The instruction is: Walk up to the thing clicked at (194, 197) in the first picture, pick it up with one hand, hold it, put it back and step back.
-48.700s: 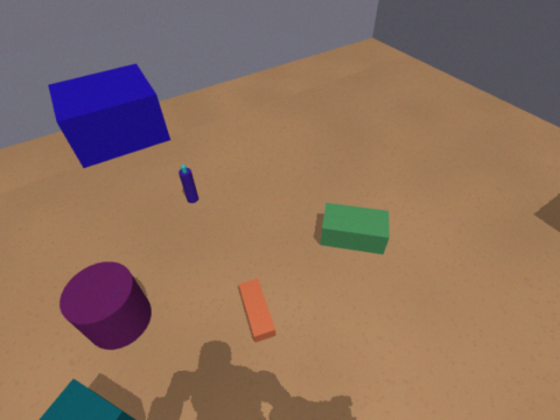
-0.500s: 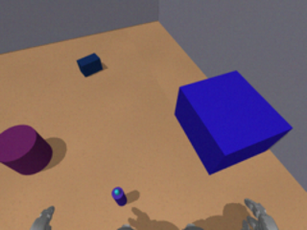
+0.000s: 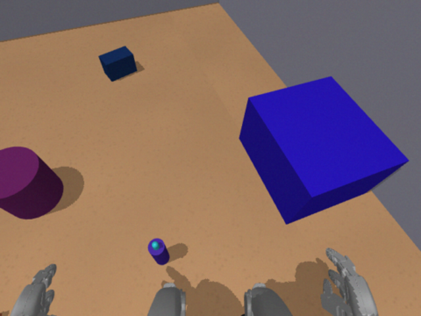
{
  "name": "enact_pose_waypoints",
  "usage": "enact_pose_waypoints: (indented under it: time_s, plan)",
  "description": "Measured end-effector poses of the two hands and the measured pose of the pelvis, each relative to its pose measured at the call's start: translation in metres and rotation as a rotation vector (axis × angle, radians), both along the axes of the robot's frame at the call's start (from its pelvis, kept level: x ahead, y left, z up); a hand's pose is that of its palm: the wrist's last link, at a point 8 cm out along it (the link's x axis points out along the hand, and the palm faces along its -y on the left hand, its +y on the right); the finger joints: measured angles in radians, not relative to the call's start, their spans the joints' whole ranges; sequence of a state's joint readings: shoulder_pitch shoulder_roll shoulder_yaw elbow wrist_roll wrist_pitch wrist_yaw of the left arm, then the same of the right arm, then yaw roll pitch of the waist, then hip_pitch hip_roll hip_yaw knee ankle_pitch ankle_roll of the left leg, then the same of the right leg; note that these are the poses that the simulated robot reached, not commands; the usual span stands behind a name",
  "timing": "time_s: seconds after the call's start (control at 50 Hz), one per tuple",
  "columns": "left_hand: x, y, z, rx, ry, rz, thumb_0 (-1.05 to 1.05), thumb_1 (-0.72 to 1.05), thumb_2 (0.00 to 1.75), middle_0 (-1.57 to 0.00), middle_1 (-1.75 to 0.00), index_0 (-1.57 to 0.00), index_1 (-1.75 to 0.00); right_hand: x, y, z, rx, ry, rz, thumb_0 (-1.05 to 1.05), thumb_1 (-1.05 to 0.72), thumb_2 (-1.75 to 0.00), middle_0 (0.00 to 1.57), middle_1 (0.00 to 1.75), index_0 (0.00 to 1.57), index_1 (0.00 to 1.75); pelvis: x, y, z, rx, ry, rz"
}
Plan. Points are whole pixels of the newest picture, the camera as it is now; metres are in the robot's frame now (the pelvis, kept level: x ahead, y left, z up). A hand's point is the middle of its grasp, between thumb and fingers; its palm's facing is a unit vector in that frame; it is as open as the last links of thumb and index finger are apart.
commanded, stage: go down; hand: left
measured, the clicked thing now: (158, 251) +0.37 +0.19 -0.56
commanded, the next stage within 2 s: approach in 1.86 s
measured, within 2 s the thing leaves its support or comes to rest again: neither
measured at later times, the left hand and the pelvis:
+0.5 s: hand (65, 268) +0.25 +0.35 -0.20, palm faces +0.10 -0.98 -0.17, open 17.6 cm; pelvis -0.05 +0.00 -0.14, yaw -2 degrees
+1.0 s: hand (68, 255) +0.29 +0.37 -0.24, palm faces +0.08 -0.99 -0.12, open 17.6 cm; pelvis -0.06 +0.00 -0.21, yaw -3 degrees
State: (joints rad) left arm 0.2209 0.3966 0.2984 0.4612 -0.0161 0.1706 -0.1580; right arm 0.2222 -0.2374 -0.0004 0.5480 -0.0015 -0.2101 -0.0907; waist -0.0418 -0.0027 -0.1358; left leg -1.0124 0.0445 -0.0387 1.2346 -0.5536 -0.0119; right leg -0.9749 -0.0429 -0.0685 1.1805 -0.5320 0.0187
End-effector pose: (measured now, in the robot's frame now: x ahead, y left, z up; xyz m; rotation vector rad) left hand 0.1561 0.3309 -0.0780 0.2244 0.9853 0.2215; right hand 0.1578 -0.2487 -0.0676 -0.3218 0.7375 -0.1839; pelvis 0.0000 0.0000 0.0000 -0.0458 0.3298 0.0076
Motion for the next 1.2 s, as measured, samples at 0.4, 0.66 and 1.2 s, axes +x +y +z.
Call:
enact_pose_waypoints:
  time_s: [0.4, 0.66, 1.2]
  plan:
    - [0.065, 0.056, -0.087, -0.068, -0.392, -0.081, -0.01, -0.57, 0.01, -0.08, -0.03, -0.07, -0.02, -0.049, -0.021, -0.140, -0.051, 0.198, 0.036, 0.01, -0.87, -0.89, 0.21, 0.30, 0.20, 0.30, -0.043, -0.002, -0.118, -0.007, 0.187, -0.021]
    - [0.093, 0.074, -0.120, -0.095, -0.520, -0.120, -0.01, -0.54, 0.05, -0.05, -0.05, -0.05, -0.03, -0.069, -0.023, -0.189, -0.084, 0.243, 0.059, 0.01, -0.87, -0.89, 0.21, 0.30, 0.21, 0.30, -0.060, -0.001, -0.167, -0.026, 0.225, -0.031]
    - [0.118, 0.092, -0.155, -0.121, -0.645, -0.148, -0.01, -0.60, 0.06, -0.05, -0.07, -0.05, -0.06, -0.075, -0.028, -0.248, -0.121, 0.289, 0.099, 0.01, -0.88, -0.90, 0.21, 0.30, 0.21, 0.30, -0.068, 0.000, -0.225, -0.042, 0.243, -0.042]
